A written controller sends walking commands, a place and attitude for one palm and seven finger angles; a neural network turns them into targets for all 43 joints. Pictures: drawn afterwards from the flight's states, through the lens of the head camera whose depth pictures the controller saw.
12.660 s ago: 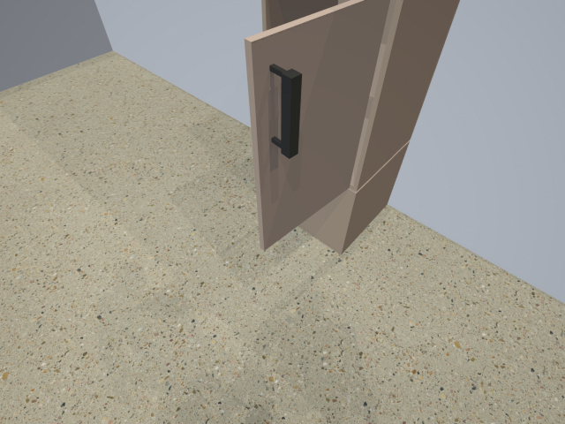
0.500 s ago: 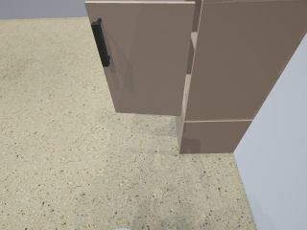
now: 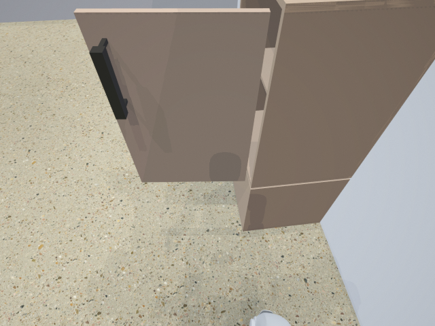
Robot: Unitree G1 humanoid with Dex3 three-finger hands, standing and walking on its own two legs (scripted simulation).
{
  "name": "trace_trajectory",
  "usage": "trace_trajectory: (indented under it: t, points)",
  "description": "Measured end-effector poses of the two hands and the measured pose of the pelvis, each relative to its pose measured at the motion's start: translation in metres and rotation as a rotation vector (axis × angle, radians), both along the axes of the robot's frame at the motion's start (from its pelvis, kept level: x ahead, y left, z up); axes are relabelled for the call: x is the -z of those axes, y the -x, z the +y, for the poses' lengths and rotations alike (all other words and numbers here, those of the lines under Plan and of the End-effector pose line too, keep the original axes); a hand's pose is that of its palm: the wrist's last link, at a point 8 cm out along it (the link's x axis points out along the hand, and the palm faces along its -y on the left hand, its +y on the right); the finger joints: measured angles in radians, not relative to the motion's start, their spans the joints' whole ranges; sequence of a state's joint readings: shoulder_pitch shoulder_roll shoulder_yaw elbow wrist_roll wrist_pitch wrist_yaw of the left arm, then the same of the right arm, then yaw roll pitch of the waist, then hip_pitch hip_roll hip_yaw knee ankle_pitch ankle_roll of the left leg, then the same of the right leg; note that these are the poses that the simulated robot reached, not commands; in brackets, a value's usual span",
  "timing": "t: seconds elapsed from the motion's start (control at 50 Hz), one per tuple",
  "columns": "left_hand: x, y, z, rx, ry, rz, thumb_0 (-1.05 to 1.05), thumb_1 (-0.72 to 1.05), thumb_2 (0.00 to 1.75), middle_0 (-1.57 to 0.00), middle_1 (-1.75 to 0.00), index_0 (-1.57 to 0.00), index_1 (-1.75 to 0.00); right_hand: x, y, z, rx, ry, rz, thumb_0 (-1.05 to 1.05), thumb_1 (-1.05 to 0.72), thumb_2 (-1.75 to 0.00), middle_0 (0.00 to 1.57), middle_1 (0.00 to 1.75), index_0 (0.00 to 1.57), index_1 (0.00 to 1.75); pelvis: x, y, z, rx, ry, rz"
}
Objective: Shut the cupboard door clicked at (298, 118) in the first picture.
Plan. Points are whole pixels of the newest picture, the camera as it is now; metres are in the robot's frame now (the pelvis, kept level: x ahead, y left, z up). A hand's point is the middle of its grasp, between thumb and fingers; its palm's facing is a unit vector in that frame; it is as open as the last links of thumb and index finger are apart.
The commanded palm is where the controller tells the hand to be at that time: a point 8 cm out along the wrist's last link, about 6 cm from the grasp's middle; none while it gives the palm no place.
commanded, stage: come to a stop and stand still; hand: left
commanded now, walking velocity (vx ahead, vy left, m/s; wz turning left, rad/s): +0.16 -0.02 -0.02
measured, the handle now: (113, 80) +0.59 +0.27 +0.11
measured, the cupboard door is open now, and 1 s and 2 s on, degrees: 84 84 84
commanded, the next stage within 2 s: look again from close up in 1.86 s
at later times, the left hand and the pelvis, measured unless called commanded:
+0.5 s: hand out of the picture +0.14 +0.20 -0.18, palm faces +0.07 -0.98 -0.19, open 7.3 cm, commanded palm none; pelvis +0.09 +0.01 +0.00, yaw +1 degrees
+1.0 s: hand out of the picture +0.11 +0.19 -0.17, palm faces -0.04 -0.98 -0.18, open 7.4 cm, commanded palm none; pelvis +0.05 +0.01 +0.01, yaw -2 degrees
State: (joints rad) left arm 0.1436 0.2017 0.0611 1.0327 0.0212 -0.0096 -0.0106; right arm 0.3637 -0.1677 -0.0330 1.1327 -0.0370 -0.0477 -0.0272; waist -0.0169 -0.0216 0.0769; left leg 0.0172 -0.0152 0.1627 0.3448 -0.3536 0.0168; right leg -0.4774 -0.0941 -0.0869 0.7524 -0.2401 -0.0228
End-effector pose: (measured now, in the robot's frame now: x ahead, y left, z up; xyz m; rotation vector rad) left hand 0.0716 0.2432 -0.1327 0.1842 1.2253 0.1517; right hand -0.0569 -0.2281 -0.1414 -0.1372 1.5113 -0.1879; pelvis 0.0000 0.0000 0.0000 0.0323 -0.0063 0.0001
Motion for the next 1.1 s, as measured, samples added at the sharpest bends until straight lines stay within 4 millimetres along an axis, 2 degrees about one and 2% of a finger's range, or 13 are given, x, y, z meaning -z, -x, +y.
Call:
trace_trajectory:
  t: [0.08, 0.14, 0.24, 0.32, 0.4, 0.5, 0.58, 0.7, 0.8, 0.9, 1.02, 1.06, 1.1]
  points:
    - [0.000, -0.065, -0.013, 0.054, -0.031, -0.080, 0.01, 0.93, 0.90, -0.19, -0.30, -0.19, -0.30, 0.015, 0.010, -0.003, 0.053, -0.044, 0.112, 0.00, -0.92, -0.90, 0.20, 0.29, 0.19, 0.30, 0.013, -0.032, -0.015, 0.010, 0.008, -0.005]
    - [-0.003, -0.084, -0.025, 0.054, -0.027, -0.106, 0.00, 0.92, 0.90, -0.19, -0.30, -0.20, -0.30, 0.015, -0.008, -0.007, 0.068, -0.061, 0.134, 0.00, -0.92, -0.90, 0.20, 0.29, 0.19, 0.30, 0.011, -0.046, -0.022, -0.001, 0.017, -0.016]
    - [-0.005, -0.080, -0.046, 0.027, 0.005, -0.026, 0.00, 0.92, 0.90, -0.19, -0.30, -0.20, -0.30, 0.006, -0.075, -0.012, 0.050, -0.051, 0.037, 0.00, -0.91, -0.90, 0.19, 0.29, 0.19, 0.30, -0.004, -0.067, -0.026, -0.004, 0.021, -0.001]
    - [-0.004, -0.080, -0.038, -0.011, -0.003, -0.001, -0.02, 0.95, 0.90, -0.20, -0.30, -0.20, -0.30, 0.003, -0.130, -0.010, 0.014, -0.047, -0.051, 0.00, -0.91, -0.90, 0.19, 0.29, 0.19, 0.30, -0.007, -0.078, -0.023, -0.007, 0.023, 0.007]
    - [0.002, -0.073, -0.024, -0.044, 0.007, 0.026, -0.01, 0.94, 0.90, -0.20, -0.30, -0.20, -0.30, 0.000, -0.175, -0.012, -0.031, -0.003, -0.114, 0.01, -0.93, -0.90, 0.20, 0.29, 0.19, 0.30, -0.005, -0.086, -0.010, -0.015, 0.030, 0.002]
    - [0.021, -0.061, 0.002, -0.071, 0.032, 0.071, 0.00, 0.92, 0.90, -0.20, -0.30, -0.20, -0.30, -0.008, -0.218, -0.004, -0.073, 0.062, -0.215, 0.01, -0.93, -0.90, 0.19, 0.29, 0.19, 0.30, 0.004, -0.093, 0.013, -0.021, 0.051, 0.001]
    - [0.031, -0.052, 0.021, -0.088, 0.041, 0.107, 0.00, 0.91, 0.90, -0.20, -0.30, -0.20, -0.30, -0.018, -0.231, 0.011, -0.113, 0.096, -0.261, 0.00, -0.92, -0.90, 0.19, 0.29, 0.19, 0.30, 0.006, -0.092, 0.026, -0.015, 0.051, 0.003]
    - [0.022, -0.037, 0.037, -0.071, 0.042, 0.158, 0.00, 0.91, 0.90, -0.19, -0.30, -0.20, -0.30, -0.029, -0.227, 0.031, -0.113, 0.098, -0.284, 0.00, -0.91, -0.90, 0.20, 0.29, 0.20, 0.30, -0.005, -0.083, 0.036, 0.011, 0.071, 0.033]
    - [0.017, -0.027, 0.040, -0.039, 0.039, 0.187, 0.00, 0.91, 0.90, -0.19, -0.30, -0.20, -0.30, -0.033, -0.200, 0.033, -0.059, 0.097, -0.277, 0.00, -0.92, -0.90, 0.20, 0.30, 0.20, 0.30, -0.011, -0.073, 0.035, 0.037, 0.084, 0.048]
    - [0.012, -0.027, 0.029, 0.006, 0.042, 0.174, 0.00, 0.91, 0.90, -0.19, -0.30, -0.20, -0.30, -0.033, -0.153, 0.015, -0.004, 0.106, -0.223, -0.01, -0.92, -0.90, 0.20, 0.30, 0.20, 0.30, -0.013, -0.060, 0.026, 0.048, 0.089, 0.044]
    - [0.006, -0.037, -0.006, 0.036, 0.042, 0.072, 0.00, 0.91, 0.90, -0.19, -0.30, -0.20, -0.30, -0.017, -0.084, -0.013, 0.053, 0.070, -0.105, 0.00, -0.91, -0.90, 0.20, 0.30, 0.20, 0.30, -0.008, -0.043, 0.003, 0.031, 0.064, 0.025]
    - [0.008, -0.033, -0.019, 0.036, 0.028, 0.037, 0.00, 0.91, 0.90, -0.19, -0.30, -0.20, -0.30, -0.006, -0.065, -0.022, 0.071, 0.046, -0.067, 0.00, -0.91, -0.90, 0.20, 0.30, 0.20, 0.30, -0.001, -0.039, -0.009, 0.033, 0.019, 0.019]
    - [0.002, -0.023, -0.028, 0.016, 0.011, 0.039, 0.00, 0.93, 0.90, -0.19, -0.30, -0.20, -0.30, -0.002, -0.053, -0.026, 0.071, 0.021, -0.029, 0.00, -0.91, -0.90, 0.20, 0.29, 0.20, 0.30, -0.003, -0.037, -0.014, 0.024, 0.024, 0.005]
